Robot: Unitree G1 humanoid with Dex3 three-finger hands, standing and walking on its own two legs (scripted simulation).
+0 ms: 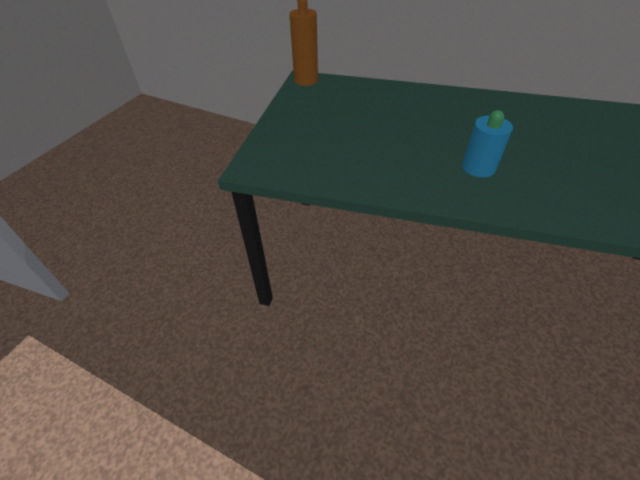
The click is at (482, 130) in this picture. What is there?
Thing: necked bottle
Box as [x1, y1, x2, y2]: [462, 110, 512, 176]
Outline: 499,110 495,110 489,115 479,117 475,122 462,163 463,168 470,174 476,176 488,176 493,174 512,129 512,125 503,118 503,113
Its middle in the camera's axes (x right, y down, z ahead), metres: +0.42 -0.25 +0.96
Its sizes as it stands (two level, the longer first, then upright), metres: 0.086 0.086 0.162
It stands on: a support 0.61 m high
